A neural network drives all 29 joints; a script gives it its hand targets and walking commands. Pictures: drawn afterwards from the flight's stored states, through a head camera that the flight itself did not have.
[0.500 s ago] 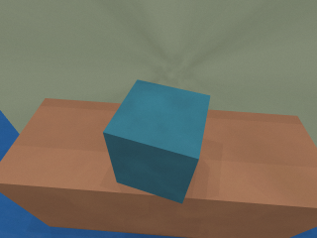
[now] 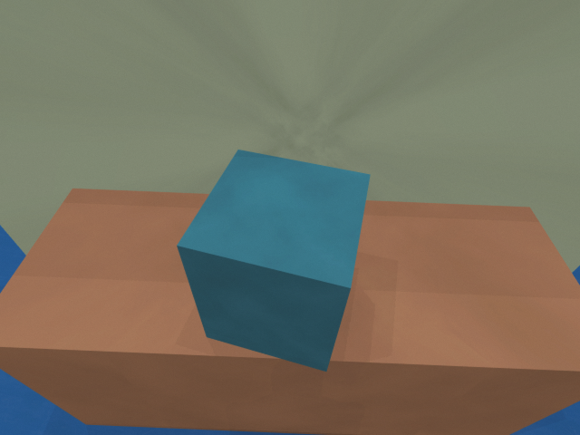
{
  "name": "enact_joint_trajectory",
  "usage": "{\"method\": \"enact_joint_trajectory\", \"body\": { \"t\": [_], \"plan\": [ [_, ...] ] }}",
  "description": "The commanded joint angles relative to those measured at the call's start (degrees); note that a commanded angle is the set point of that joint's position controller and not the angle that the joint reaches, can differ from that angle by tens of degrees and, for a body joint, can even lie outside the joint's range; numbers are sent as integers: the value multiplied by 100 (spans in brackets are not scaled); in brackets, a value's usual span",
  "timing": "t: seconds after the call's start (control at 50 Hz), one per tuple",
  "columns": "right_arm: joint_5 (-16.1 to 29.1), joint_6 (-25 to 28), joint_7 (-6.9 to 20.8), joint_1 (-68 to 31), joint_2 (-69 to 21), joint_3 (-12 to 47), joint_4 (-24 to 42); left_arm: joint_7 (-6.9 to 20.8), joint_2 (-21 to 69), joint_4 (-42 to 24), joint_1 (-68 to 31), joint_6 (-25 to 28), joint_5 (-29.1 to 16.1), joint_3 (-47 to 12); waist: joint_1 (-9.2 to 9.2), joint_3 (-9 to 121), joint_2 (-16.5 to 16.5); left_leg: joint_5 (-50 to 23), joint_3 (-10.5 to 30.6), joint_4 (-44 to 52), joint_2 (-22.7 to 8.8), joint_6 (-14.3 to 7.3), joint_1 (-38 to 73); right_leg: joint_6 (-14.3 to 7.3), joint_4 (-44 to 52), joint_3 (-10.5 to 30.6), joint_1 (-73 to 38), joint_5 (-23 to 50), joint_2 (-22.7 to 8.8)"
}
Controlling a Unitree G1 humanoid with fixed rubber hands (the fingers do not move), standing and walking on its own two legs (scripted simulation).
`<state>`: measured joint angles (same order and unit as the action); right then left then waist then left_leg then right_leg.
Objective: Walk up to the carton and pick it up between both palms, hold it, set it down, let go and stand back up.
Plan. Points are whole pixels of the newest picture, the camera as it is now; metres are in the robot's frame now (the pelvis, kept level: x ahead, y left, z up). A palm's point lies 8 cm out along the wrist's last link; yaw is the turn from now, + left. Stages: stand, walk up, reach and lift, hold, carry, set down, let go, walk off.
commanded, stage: walk up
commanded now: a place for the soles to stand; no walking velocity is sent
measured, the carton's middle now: (282, 261) +0.42 +0.01 -0.05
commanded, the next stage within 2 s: reach and lift in 0.10 s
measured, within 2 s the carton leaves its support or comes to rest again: neither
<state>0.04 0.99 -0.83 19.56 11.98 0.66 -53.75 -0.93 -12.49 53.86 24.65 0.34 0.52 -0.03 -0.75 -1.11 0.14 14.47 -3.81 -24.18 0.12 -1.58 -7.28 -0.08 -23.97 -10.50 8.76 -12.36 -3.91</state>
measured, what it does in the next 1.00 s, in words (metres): stands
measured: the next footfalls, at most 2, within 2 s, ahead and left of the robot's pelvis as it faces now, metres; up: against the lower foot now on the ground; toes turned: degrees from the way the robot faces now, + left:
none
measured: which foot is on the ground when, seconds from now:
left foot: down 0.00-1.00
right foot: down 0.00-1.00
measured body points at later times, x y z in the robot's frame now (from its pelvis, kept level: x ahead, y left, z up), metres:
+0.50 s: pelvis -0.02 -0.02 -0.02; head +0.01 -0.01 +0.43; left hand +0.19 +0.23 -0.10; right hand +0.15 -0.26 -0.11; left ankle -0.01 +0.10 -0.74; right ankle +0.01 -0.11 -0.74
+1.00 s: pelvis -0.02 +0.00 -0.01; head +0.01 +0.02 +0.43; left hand +0.20 +0.27 -0.08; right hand +0.16 -0.19 -0.10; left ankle -0.01 +0.10 -0.74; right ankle +0.01 -0.11 -0.74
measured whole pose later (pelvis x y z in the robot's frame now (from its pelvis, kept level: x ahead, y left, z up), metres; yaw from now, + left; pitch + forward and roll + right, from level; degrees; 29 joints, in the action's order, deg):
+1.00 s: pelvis -0.02 +0.00 -0.01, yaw -3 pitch -2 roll -2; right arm 4.0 -0.4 -7.9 8.3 3.5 0.5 -31.2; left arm 5.6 -19.3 25.4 4.0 -18.3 -4.8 4.6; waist -0.4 -4.4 0.3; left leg 19.6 -5.8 -36.5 -3.4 -1.3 -15.5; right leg -0.9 -31.4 -6.3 16.0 -13.9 -0.3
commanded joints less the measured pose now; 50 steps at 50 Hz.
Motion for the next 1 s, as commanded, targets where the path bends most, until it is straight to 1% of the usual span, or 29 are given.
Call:
{"method": "enact_joint_trajectory", "body": {
  "t": [0.0,0.08,0.1,0.12,0.14,0.16,0.18,0.22,0.26,0.3,0.32,0.36,0.44,0.5,0.54,0.58,0.6,0.62,0.64,0.68,0.72,0.74,0.76,0.78,0.8,0.82,0.84,0.9,0.98],
  "plan": [
    [9,91,-59,220,667,-161,189,-42,-726,-115,418,63,-17,179,21,-700,6,-345,716,734,-611,-31,-795,-170,612,885,-21,2,-425],
    [0,104,-62,248,623,-141,122,-61,-691,-53,435,85,-11,187,29,-389,126,-368,626,693,-604,-24,-708,-193,585,936,-244,-16,-436],
    [-988,25,-23,-4500,166,-816,483,76,-2153,-1910,-5290,-1080,-312,348,358,-17,-116,689,39,-262,-306,215,-2581,-155,-766,806,649,-1789,-11],
    [-1010,-287,119,-3682,406,-870,332,-15,-1967,-1965,-4523,-1821,-317,130,478,-797,-134,1622,-46,-636,-291,180,-3294,-254,-1030,894,661,-2522,-70],
    [-959,-441,192,-3540,597,-976,883,-44,-1860,-2492,-4377,-2212,-340,173,395,-402,-155,1670,-112,-761,-251,181,-3419,-284,-1259,899,374,-2510,-111],
    [-880,-719,239,-3328,518,-952,872,-52,-1663,-2487,-4118,-2646,-371,104,443,-223,-189,1626,-82,-830,-303,232,-3204,-318,-1457,878,385,-2205,-132],
    [-710,-925,254,-3018,536,-925,1136,-53,-1647,-2845,-3993,-3012,-378,147,402,493,-185,1225,-68,-1044,-355,316,-2853,-306,-1649,868,527,-1629,-155],
    [-241,-1109,276,-2408,668,-842,1308,-41,-1536,-3483,-3442,-3684,-232,293,316,1626,305,-48,45,-1360,-446,543,-1705,-311,-1862,703,834,49,-45],
    [318,-1115,282,-1736,907,-564,1248,57,-1303,-3794,-2496,-4043,8,555,132,2582,691,-1882,105,-1614,-431,705,-727,-292,-1977,491,432,1635,214],
    [771,-1018,238,-1134,1094,-325,1149,221,-1004,-3725,-1464,-4177,272,697,120,2387,1026,-3048,197,-1421,-439,819,-97,-330,-1582,409,71,2045,459],
    [964,-999,147,-1029,1161,-141,1162,327,-966,-3519,-1049,-4212,335,805,28,2010,1000,-3496,193,-1270,-387,810,145,-321,-1238,441,-101,2199,547],
    [1164,-966,0,-1156,1162,83,1456,493,-892,-3371,-692,-4250,326,908,-70,1416,572,-3351,91,-1076,-193,786,114,-284,-759,455,-366,2421,582],
    [668,-1099,-147,-1851,905,-32,2451,571,-1115,-2972,-1454,-4085,253,1094,-154,-20,-229,-1243,-211,-413,-31,492,-604,-121,-173,594,-87,1243,416],
    [226,-1046,-191,-2246,167,-7,3442,535,-1570,-2964,-2571,-3361,137,1287,-402,-437,-813,168,-399,-443,-55,202,-1510,30,151,1215,109,-215,8],
    [37,-915,-217,-2213,-252,-20,3898,459,-1710,-3127,-3144,-2845,48,1365,-473,-314,-805,548,-413,-601,-104,110,-1841,21,299,1664,145,-1251,-257],
    [38,-889,-283,-2085,-428,-1,3962,389,-1725,-3329,-3389,-2566,-54,1275,-418,-55,-479,643,-337,-796,-221,139,-2123,-70,311,2110,-59,-1646,-501],
    [88,-899,-336,-2205,-454,-50,3892,386,-1754,-3538,-3787,-2491,-138,1252,-335,156,-268,661,-316,-773,-264,144,-2198,-54,213,2172,-156,-1396,-527],
    [148,-878,-399,-2287,-412,-187,3712,363,-1848,-3809,-4063,-2417,-206,1204,-107,483,-14,692,-312,-811,-298,194,-2309,-63,-27,2131,-343,-1055,-511],
    [221,-898,-465,-1895,-443,-149,3432,382,-1880,-3751,-3705,-2367,-176,1185,-35,561,94,752,-303,-903,-294,192,-2403,-49,-105,2202,-570,-1060,-593],
    [346,-818,-657,-1683,-374,-188,3105,447,-1864,-3868,-3417,-2356,-151,1179,202,1088,320,385,-270,-896,-346,229,-2280,-18,-374,2041,-978,-141,-518],
    [469,-570,-789,-865,-356,-160,2835,587,-1734,-4077,-2440,-2202,-121,1098,376,1660,520,-533,-266,-764,-294,292,-1546,-5,-647,1550,-1271,1407,-255],
    [584,-395,-848,-1310,-183,-257,2812,639,-1821,-4244,-2705,-2139,-154,1152,415,1985,786,-999,-306,-736,-241,374,-1178,-4,-778,1269,-1192,1962,-28],
    [624,-267,-883,-1019,-113,-294,2712,690,-1749,-4311,-2160,-2069,-137,1115,455,2189,787,-1572,-231,-718,-281,388,-713,19,-788,1030,-1353,2289,180],
    [649,-141,-897,-806,-26,-322,3168,731,-1781,-4782,-1680,-2010,-139,1164,390,2771,776,-2323,-213,-668,-260,407,-110,15,-696,895,-1725,2725,314],
    [455,-6,-863,-2025,-298,-417,2713,743,-2056,-3925,-3148,-1801,-668,1020,156,2377,1004,-1258,-254,-1268,-154,514,-1531,-178,-1170,942,-134,870,277],
    [478,22,-808,-1726,-291,-424,2938,655,-1996,-3772,-2782,-1741,-786,824,230,2082,928,-515,-152,-911,-310,296,-1347,-229,-946,813,-224,280,406],
    [372,2,-743,-1736,-351,-363,2988,583,-1839,-3638,-2572,-1718,-823,781,55,1614,846,-299,-110,-557,-307,220,-1451,-207,-672,752,-242,29,480],
    [336,85,-721,-1177,-305,-146,2885,633,-1356,-3089,-1616,-1767,-480,758,-224,542,542,-1343,-12,-221,-177,512,-1087,-161,-315,503,-388,175,676],
    [472,151,-628,-919,-45,-164,2962,673,-1056,-3083,-1466,-1758,-433,655,-196,13,346,-1982,54,-50,-112,571,-336,-205,109,592,-245,160,745]
  ]
}}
